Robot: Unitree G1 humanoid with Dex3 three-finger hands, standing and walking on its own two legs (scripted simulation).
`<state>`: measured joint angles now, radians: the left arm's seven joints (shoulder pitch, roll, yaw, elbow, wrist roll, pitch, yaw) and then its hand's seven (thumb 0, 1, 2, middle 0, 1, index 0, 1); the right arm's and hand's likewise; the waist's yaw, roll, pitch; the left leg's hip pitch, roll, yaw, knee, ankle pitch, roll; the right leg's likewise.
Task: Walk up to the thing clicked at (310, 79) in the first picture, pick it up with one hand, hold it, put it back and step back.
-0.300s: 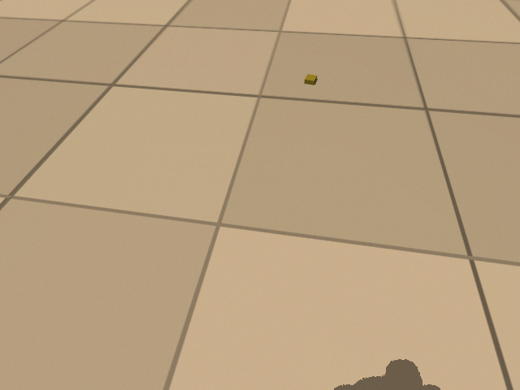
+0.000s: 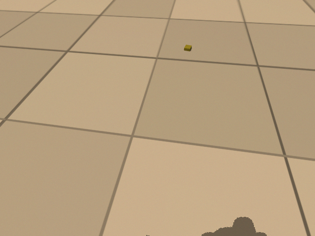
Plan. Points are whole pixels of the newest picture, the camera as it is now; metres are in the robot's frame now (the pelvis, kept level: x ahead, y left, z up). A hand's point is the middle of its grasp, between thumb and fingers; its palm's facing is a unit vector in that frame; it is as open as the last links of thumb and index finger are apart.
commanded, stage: stand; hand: left
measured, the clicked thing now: (187, 47) +2.30 -0.32 -0.77
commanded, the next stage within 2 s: walk up in 0.82 s
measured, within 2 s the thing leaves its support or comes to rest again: neither
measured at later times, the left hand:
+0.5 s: hand out of the picture +0.08 +0.25 -0.16, palm faces -0.03 -0.94 -0.34, open 7.4 cm
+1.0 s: hand out of the picture +0.12 +0.26 -0.15, palm faces -0.11 -0.93 -0.35, open 7.4 cm
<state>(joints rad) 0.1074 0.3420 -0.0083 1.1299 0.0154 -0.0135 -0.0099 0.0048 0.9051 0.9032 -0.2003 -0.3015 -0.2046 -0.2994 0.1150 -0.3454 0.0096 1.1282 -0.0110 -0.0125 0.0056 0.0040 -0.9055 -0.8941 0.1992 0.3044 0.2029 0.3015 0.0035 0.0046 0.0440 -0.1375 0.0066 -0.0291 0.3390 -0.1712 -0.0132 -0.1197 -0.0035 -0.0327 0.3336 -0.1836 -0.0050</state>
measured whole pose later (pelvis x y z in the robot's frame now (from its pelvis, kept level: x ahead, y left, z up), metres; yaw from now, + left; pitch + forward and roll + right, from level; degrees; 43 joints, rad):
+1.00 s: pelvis +0.04 -0.01 -0.01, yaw -5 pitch +0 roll +1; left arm 0.19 0.41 0.07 1.06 0.05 0.00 -0.09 0.01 0.90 0.90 -0.20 -0.30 -0.20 -0.30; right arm 0.20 -0.40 -0.08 1.02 -0.05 -0.08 0.05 0.00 -0.90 -0.89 0.20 0.31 0.21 0.30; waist 0.00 -0.02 -0.02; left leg -0.13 0.02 0.06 0.41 -0.28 0.02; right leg -0.33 -0.02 0.01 0.76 -0.46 -0.02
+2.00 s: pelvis +0.58 -0.19 -0.02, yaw -15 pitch -1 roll +2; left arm 0.16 0.46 0.05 0.89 0.00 -0.06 -0.11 0.01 0.91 0.90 -0.20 -0.30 -0.20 -0.30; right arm 0.36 -0.43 -0.07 0.92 -0.01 -0.09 0.07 0.01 -0.90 -0.89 0.20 0.30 0.21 0.30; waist -0.06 -0.03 0.04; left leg 0.00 0.06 0.16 0.40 -0.36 -0.03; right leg -0.55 -0.12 -0.01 0.65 -0.11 -0.01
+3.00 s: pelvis +1.12 -0.36 -0.03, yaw -14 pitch -2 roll +2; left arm 0.18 0.41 0.05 0.91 0.01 -0.06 -0.08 0.01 0.91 0.90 -0.20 -0.30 -0.20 -0.30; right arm 0.35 -0.42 -0.06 0.89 -0.01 -0.07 0.06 0.01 -0.90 -0.89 0.20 0.31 0.21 0.30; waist -0.04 0.01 0.07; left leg -0.01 0.03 0.09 0.51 -0.46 -0.02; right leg -0.43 -0.07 -0.04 0.57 -0.11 -0.02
